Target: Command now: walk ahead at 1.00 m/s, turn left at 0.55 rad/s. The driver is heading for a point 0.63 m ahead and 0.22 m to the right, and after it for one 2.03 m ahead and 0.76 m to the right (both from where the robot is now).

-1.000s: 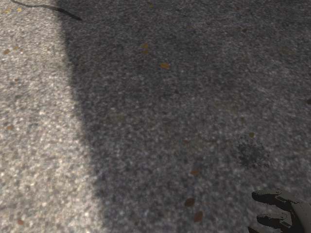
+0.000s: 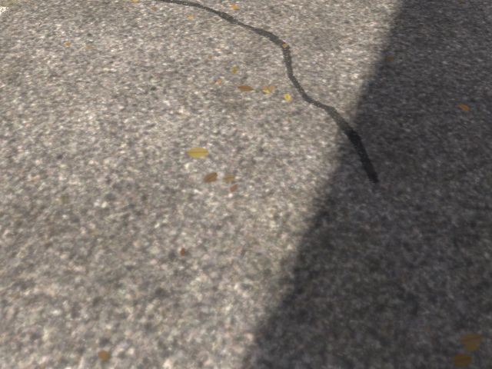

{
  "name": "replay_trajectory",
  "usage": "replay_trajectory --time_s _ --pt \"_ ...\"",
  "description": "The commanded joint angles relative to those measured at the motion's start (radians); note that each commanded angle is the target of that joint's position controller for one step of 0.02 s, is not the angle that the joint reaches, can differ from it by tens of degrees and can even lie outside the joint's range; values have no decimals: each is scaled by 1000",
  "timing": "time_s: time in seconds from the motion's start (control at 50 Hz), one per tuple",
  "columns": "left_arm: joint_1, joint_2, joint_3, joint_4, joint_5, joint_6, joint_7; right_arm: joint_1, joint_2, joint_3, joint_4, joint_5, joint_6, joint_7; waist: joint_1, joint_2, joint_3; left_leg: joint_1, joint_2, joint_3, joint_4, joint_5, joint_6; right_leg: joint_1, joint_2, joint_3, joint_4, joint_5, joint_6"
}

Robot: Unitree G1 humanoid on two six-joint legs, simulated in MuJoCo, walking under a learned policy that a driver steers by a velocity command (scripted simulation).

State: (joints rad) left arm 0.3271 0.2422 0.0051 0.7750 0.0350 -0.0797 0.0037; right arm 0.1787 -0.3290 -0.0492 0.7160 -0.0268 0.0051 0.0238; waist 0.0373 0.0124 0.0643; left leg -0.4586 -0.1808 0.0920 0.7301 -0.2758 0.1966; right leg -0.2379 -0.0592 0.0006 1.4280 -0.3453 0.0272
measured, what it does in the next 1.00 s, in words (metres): walks ahead, turning right: right foot, then left foot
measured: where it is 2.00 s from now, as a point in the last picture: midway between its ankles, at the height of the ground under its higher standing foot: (330, 254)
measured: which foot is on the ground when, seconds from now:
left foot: down 0.00-0.38, up 0.40-0.74, down 0.76-1.00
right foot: up 0.00-0.34, down 0.36-0.76, up 0.78-1.00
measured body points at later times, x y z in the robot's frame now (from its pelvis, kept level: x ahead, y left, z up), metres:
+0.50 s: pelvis +0.47 -0.10 +0.03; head +0.50 -0.10 +0.47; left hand +0.57 +0.18 -0.10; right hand +0.56 -0.38 -0.07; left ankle +0.39 +0.05 -0.58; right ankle +0.50 -0.14 -0.70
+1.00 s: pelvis +0.76 -0.14 +0.03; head +0.79 -0.16 +0.48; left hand +1.08 -0.04 -0.06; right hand +0.67 -0.42 -0.07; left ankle +0.90 -0.11 -0.70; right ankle +0.69 -0.23 -0.62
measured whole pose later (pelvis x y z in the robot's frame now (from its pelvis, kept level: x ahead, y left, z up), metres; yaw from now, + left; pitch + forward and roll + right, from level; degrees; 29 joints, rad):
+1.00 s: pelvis +0.76 -0.14 +0.03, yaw -43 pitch +0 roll +1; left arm 0.14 0.35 0.08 0.63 0.02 0.08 -0.03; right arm 0.21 -0.27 -0.01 0.68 -0.04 -0.03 -0.04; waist -0.01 -0.03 0.09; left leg -0.36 0.05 0.14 0.46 -0.10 0.03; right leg -0.58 0.02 0.00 1.17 -0.40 0.03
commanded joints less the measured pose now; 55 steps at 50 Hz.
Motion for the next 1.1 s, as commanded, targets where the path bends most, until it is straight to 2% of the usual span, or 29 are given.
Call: replay_trajectory --time_s 0.02,0.06,0.08,0.16,0.2,0.26,0.3,0.34,0.36,0.38,0.4,0.42,0.44,0.46,0.48,0.52,0.58,0.66,0.72,0.74,0.76,0.78,0.8,0.82,0.84,0.88,0.9,1.02,1.1 --pt "-8 167 21 -119 17 -19 3 132 -142 -47 -18 -5 -40 -38 -24 -125 -83 418 377 -622 -473 91 171 -474 -76 62 -44 -1 -12" --pt "17 137 16 -97 25 25 -10 132 -82 -19 5 3 -78 -31 18 -113 -44 224 336 -498 -519 177 146 -361 -110 57 -159 -43 -1" --pt "-28 117 11 -113 17 34 -19 148 -89 -21 25 6 -93 -25 12 -90 -6 186 319 -434 -554 195 135 -380 -122 42 -227 -1 -2" --pt "-235 75 -3 -168 -23 29 -46 183 -86 -21 52 17 -130 2 -57 -38 65 191 224 -176 -656 376 14 -355 -101 -26 -611 401 -68" --pt "-282 67 -2 -168 -39 23 -60 222 -94 -19 73 25 -146 0 -83 -35 65 256 257 -112 -733 482 -29 -293 -50 -55 -724 554 -108" --pt "-297 96 11 -154 -34 17 -65 243 -117 -18 99 13 -146 -18 -80 -2 41 484 287 -22 -687 853 -89 -289 37 -110 -823 561 -148" --pt "-245 132 25 -131 -22 22 -63 250 -152 -23 102 -8 -129 -43 -39 75 -43 619 320 14 -522 1270 -132 -231 124 -163 -816 415 -168" --pt "46 197 55 -43 -21 33 -54 189 -184 -33 86 -40 -94 -68 110 124 -181 621 355 39 -115 1490 -155 7 192 -165 -785 243 -206" --pt "269 233 79 21 -16 37 -43 118 -201 -38 62 -41 -81 -72 235 90 -239 465 332 57 238 1360 -157 235 167 -100 -852 184 -248" --pt "336 288 101 47 -16 50 -26 89 -89 -7 40 -45 -96 -57 215 -67 -244 169 202 42 634 469 -143 427 25 101 -787 68 -292" --pt "214 368 122 19 -6 60 -25 170 -12 14 -42 0 -117 -30 50 -388 -319 -321 37 -90 949 -236 -208 671 -189 755 -998 -54 -509" --pt "155 308 122 -17 -19 57 -28 98 -65 28 -56 -15 -138 -34 90 -127 -296 -387 120 -215 899 -114 -170 624 -194 831 -1135 -73 -479" --pt "136 262 112 -6 -27 53 -25 44 -84 31 -69 -14 -151 -28 56 -3 -192 -362 177 -227 789 -31 -165 474 -180 725 -1164 -62 -435" --pt "106 223 103 3 -25 51 -22 23 -76 37 -74 -18 -152 -28 4 85 -82 -303 211 -200 683 -16 -172 295 -143 626 -1180 139 -396" --pt "84 213 95 4 -28 42 -14 12 -69 41 -86 -33 -135 -27 -34 104 -23 -253 227 -192 634 -44 -197 167 -103 536 -1167 363 -380" --pt "63 209 85 0 -37 22 -18 32 -57 49 -100 -41 -89 -27 -88 86 10 -146 246 -153 477 -81 -240 -3 -40 388 -1170 752 -352" --pt "50 248 98 1 -40 17 -19 -63 -20 66 -155 -26 -69 -21 -79 9 -12 -34 184 -62 192 72 -255 -107 90 249 -1117 1059 -280" --pt "117 224 110 17 -47 56 -7 -154 -3 75 -176 2 -66 -24 14 -75 -102 139 82 -37 -108 354 -233 -74 174 259 -998 917 -119" --pt "51 243 125 -22 -34 63 10 -42 -73 51 -147 1 -83 -54 -44 -98 -148 297 73 -132 -267 394 -212 -15 173 374 -789 798 -61" --pt "1 244 125 -42 -38 56 9 97 -102 40 -107 -1 -100 -65 -125 -79 -192 424 137 -173 -352 520 -190 -22 198 346 -592 700 -41" --pt "42 152 103 -73 -51 54 10 209 -152 27 -82 -10 -110 -71 -127 50 -308 632 387 -331 -268 876 -137 -125 241 242 -297 78 -24" --pt "196 115 94 -94 -69 63 29 231 -156 28 -120 -22 -97 -61 -54 170 -463 789 716 -597 -120 1405 -18 -258 292 137 -53 -456 -23" --pt "274 161 91 -86 -43 74 33 179 -155 2 -120 -2 -84 -57 -33 186 -582 800 781 -730 -146 1249 119 -328 207 120 131 -340 -17" --pt "186 192 95 -77 -14 90 26 58 -86 10 -163 6 -78 -72 -36 103 -508 649 694 -677 -243 834 129 -367 151 92 118 -194 -14" --pt "68 209 104 -95 -1 106 11 10 -1 38 -165 4 -66 -80 -39 40 -357 488 576 -513 -301 618 69 -363 116 76 34 -127 -5" --pt "7 191 104 -123 -5 140 -20 15 -10 37 -131 -1 -52 -84 -28 81 -200 307 489 -320 -369 606 18 -323 84 68 -60 -108 15" --pt "4 166 97 -135 -11 155 -27 28 -28 28 -113 -2 -51 -79 -19 104 -171 252 469 -259 -384 621 10 -297 80 52 -102 -95 16" --pt "-101 117 69 -212 -14 176 -46 19 -66 0 -98 -17 -45 -54 -1 143 -173 131 478 -88 -422 436 -5 -169 29 9 -414 11 -14" --pt "-120 99 50 -209 -21 163 -40 59 -96 -13 -69 -11 -21 -32 -24 157 -174 111 455 -94 -397 286 -17 -25 105 -30 -668 -45 -41"
Velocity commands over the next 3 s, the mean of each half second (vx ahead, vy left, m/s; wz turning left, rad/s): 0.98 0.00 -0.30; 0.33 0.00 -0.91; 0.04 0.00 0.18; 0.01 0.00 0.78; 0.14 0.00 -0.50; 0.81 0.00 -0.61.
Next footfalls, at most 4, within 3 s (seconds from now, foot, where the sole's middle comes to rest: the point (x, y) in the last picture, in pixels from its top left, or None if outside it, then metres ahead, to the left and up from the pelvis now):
0.36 right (329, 336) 0.54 -0.14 -0.74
0.76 left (317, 215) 0.93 -0.14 -0.74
1.16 right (372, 272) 0.73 -0.28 -0.74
1.54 left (300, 244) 0.82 -0.08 -0.74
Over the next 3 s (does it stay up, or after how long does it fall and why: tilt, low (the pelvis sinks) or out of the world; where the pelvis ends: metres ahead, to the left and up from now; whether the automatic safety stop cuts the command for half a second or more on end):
stays up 0.99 -0.39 0.01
